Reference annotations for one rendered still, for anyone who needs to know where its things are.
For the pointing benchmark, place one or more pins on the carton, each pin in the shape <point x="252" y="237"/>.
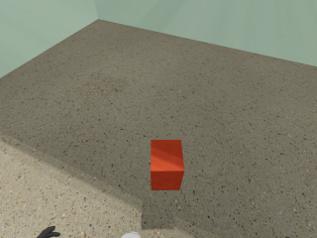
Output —
<point x="167" y="165"/>

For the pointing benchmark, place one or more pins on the left robot hand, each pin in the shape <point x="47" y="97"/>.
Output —
<point x="48" y="233"/>

